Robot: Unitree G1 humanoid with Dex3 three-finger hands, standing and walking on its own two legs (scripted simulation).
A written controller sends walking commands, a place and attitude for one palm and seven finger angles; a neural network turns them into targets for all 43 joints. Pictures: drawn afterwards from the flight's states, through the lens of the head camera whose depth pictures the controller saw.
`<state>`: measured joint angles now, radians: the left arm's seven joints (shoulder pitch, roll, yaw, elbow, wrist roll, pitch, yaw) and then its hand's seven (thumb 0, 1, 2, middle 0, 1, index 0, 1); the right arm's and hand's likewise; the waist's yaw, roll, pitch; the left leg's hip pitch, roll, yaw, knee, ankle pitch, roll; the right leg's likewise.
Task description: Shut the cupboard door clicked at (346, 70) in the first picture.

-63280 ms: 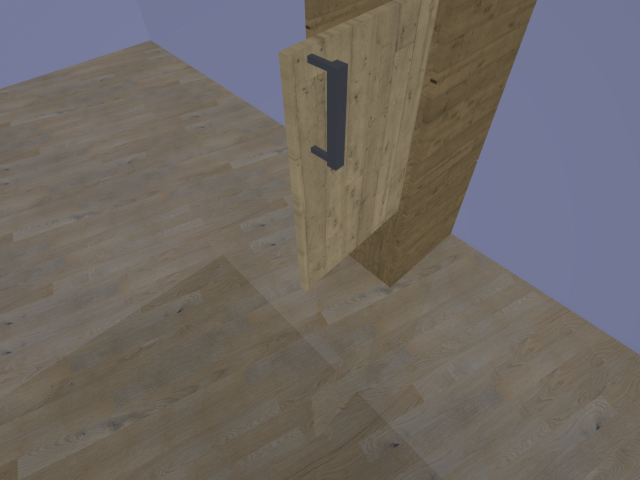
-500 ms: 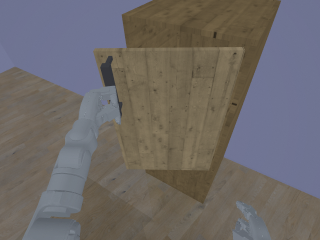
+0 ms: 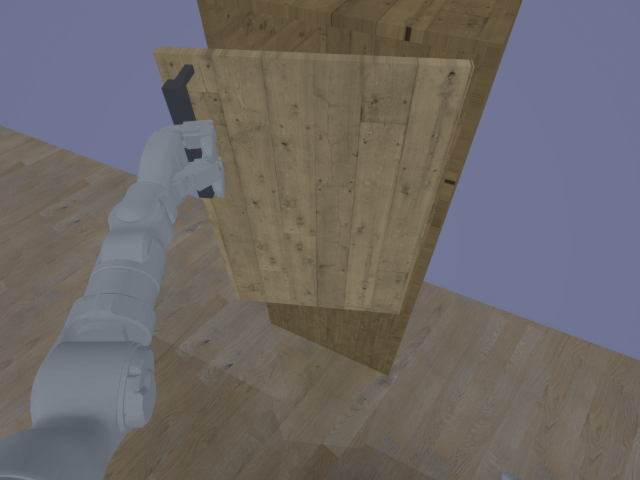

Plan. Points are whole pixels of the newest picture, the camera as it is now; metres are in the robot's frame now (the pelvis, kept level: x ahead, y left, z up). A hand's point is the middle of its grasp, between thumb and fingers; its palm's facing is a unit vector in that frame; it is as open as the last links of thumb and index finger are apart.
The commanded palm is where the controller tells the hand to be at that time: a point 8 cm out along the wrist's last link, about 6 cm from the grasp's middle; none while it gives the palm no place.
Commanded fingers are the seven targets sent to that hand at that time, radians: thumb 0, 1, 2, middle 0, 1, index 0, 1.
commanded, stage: push the door shut along its arc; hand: left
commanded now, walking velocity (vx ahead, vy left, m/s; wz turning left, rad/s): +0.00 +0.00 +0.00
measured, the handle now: (197, 136) +0.53 +0.16 +0.16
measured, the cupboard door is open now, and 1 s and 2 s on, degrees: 19 8 0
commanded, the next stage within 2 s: pull the fist back off the door in 1.16 s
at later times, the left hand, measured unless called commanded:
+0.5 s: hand (253, 140) +0.51 +0.08 +0.16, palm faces -0.26 -0.96 -0.01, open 3.1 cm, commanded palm +0.51 +0.14 +0.16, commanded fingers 0.00 0.90 0.90 -1.30 -1.50 -1.30 -1.50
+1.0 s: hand (267, 119) +0.56 +0.07 +0.16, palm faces -0.36 -0.93 +0.01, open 3.1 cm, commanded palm +0.57 +0.11 +0.16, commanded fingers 0.00 0.90 0.90 -1.30 -1.50 -1.30 -1.50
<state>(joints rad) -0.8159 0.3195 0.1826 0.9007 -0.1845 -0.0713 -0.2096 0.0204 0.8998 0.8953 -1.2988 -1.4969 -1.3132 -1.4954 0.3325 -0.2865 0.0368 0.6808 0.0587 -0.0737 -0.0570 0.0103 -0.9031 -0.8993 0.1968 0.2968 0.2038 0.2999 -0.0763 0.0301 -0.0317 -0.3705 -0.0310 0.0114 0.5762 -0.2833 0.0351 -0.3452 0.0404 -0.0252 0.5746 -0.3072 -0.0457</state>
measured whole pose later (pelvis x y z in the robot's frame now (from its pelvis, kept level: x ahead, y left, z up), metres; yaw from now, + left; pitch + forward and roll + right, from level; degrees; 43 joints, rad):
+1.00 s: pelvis +0.01 +0.00 -0.02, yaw -1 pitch +17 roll -1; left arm -1.32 0.51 0.24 1.38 -0.10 -0.15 -0.39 0.02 0.87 0.90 -1.29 -1.50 -1.30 -1.50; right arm 0.43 -0.31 0.02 0.71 0.00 -0.06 -0.04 0.00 -0.90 -0.90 0.20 0.30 0.21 0.30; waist -0.23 0.04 -0.05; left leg -0.67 -0.01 0.01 0.73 -0.34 0.04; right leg -0.63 0.06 -0.03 0.69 -0.35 -0.05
